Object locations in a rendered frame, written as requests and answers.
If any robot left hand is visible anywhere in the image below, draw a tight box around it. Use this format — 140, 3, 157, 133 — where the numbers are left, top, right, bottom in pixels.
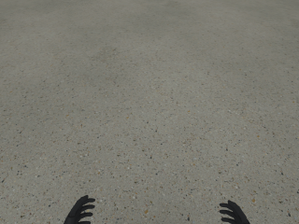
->
64, 195, 95, 224

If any robot right hand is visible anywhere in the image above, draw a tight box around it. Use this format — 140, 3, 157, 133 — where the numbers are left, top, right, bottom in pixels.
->
220, 200, 250, 224

